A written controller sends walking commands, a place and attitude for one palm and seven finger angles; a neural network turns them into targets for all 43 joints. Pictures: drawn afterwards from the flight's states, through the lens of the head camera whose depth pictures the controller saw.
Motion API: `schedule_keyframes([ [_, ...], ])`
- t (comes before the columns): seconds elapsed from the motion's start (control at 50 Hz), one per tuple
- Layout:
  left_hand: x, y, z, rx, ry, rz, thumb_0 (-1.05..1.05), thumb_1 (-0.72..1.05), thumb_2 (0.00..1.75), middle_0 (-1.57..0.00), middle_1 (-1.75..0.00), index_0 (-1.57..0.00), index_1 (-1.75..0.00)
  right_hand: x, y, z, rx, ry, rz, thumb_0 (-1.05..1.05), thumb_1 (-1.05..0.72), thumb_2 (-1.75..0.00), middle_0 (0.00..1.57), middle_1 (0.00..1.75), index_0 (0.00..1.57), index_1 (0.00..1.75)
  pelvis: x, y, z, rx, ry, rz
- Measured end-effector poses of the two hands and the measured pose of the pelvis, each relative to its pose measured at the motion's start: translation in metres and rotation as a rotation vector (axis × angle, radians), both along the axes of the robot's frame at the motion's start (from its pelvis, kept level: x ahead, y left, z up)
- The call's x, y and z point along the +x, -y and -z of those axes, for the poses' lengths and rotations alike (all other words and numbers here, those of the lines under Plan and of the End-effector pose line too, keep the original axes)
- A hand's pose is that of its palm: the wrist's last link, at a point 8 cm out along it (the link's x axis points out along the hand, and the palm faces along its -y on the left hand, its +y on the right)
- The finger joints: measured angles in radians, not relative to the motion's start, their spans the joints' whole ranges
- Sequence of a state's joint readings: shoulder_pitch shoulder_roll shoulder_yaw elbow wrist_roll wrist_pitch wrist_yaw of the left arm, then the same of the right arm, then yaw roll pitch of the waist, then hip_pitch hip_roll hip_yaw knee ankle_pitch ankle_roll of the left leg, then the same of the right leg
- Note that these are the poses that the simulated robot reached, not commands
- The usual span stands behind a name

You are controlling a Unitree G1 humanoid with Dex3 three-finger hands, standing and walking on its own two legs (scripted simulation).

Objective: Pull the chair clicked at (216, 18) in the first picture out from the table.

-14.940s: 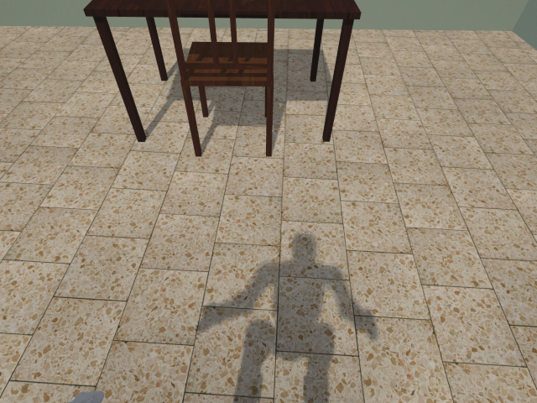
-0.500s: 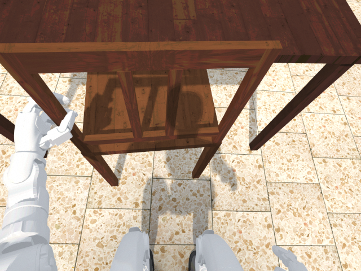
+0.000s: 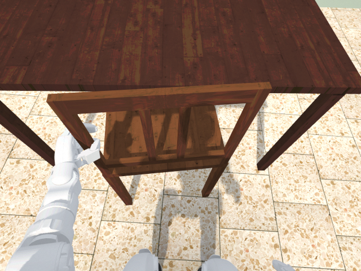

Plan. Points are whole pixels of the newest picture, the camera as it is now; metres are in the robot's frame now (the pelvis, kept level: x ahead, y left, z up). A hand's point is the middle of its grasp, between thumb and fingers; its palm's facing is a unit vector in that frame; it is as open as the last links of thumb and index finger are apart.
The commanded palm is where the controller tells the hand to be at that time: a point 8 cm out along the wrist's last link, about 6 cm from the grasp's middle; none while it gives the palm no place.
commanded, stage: step backward, pulling the chair out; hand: left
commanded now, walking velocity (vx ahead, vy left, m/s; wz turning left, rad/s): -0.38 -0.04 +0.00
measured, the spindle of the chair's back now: (149, 137) +0.43 +0.08 -0.04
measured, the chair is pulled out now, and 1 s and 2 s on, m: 0.03 0.13 0.20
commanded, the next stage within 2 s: none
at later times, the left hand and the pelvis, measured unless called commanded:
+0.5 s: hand (114, 184) +0.31 +0.15 -0.03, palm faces +0.09 -0.98 -0.18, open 5.6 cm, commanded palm +0.30 +0.20 -0.03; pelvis -0.06 -0.01 +0.03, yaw -1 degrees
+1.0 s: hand (120, 207) +0.26 +0.13 -0.03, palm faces +0.04 -0.98 -0.20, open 5.6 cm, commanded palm +0.24 +0.18 -0.03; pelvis -0.11 -0.02 +0.02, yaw +0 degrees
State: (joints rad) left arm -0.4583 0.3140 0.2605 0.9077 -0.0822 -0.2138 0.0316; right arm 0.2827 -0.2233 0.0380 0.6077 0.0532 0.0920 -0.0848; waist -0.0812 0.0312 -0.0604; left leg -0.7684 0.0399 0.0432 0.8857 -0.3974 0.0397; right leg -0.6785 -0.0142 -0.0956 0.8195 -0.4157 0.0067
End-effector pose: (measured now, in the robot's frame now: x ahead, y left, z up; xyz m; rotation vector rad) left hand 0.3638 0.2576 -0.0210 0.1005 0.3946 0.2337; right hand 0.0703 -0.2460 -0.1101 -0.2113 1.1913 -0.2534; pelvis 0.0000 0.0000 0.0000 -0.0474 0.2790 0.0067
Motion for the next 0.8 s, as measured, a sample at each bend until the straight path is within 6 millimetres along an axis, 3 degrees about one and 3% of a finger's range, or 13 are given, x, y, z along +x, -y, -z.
schedule_keyframes([
  [0.1,-0.006,0.009,-0.004,-0.025,-0.06,-0.023,0.1,0.64,0.74,-0.26,-1.08,-0.47,-1.45,-0.01,0.007,-0.023,-0.038,-0.029,-0.002,0.0,-0.91,-0.9,0.21,0.3,0.21,0.3,0.0,-0.001,-0.018,-0.003,0.051,-0.009],
  [0.22,-0.019,0.02,-0.007,0.004,-0.096,0.049,0.08,0.63,0.7,-0.27,-1.08,-0.49,-1.45,-0.028,0.024,-0.033,-0.079,-0.042,0.027,0.0,-0.91,-0.9,0.21,0.3,0.21,0.3,-0.014,-0.003,-0.027,-0.005,0.098,0.001],
  [0.38,-0.052,0.042,-0.008,0.027,-0.115,0.11,0.04,0.63,0.69,-0.27,-1.14,-0.5,-1.45,-0.051,0.03,-0.031,-0.063,-0.019,0.055,0.0,-0.91,-0.9,0.2,0.3,0.21,0.3,-0.038,0.003,-0.031,0.005,0.147,0.017],
  [0.58,-0.096,0.069,-0.008,0.021,-0.13,0.093,0.03,0.63,0.69,-0.25,-1.16,-0.5,-1.45,-0.062,0.031,-0.02,-0.022,0.054,0.038,0.0,-0.91,-0.9,0.2,0.3,0.21,0.3,-0.064,0.015,-0.03,0.023,0.208,0.009],
  [0.8,-0.112,0.07,-0.009,0.031,-0.134,0.165,0.01,0.63,0.68,-0.23,-1.17,-0.5,-1.45,-0.076,0.027,-0.031,-0.084,0.083,0.006,0.0,-0.91,-0.9,0.2,0.3,0.21,0.3,-0.083,-0.001,-0.031,0.037,0.222,0.01],
])
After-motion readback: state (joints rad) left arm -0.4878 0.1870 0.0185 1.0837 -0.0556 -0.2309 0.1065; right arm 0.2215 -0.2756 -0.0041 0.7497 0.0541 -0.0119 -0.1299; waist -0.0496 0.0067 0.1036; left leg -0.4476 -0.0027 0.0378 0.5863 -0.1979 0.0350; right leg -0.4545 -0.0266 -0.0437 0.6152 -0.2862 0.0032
